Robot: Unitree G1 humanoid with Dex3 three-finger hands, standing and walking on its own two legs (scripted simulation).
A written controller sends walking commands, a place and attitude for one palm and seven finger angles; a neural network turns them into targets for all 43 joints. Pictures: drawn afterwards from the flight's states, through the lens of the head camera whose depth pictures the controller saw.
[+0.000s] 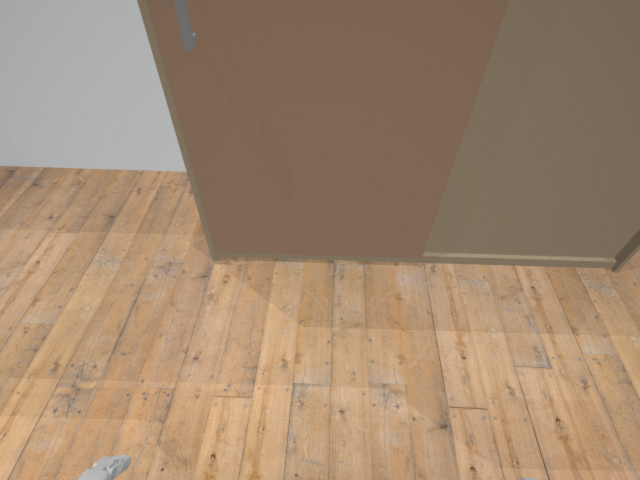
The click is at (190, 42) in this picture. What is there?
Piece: wardrobe's sliding door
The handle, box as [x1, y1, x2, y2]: [174, 0, 196, 49]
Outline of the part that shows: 174,0 185,49 192,49 194,47 193,42 196,36 195,33 191,32 185,0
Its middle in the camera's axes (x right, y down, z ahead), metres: -0.31 -0.53 +0.87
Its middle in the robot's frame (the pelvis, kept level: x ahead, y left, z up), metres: +1.01 +0.37 +0.18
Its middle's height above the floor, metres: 0.95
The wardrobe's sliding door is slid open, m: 0.00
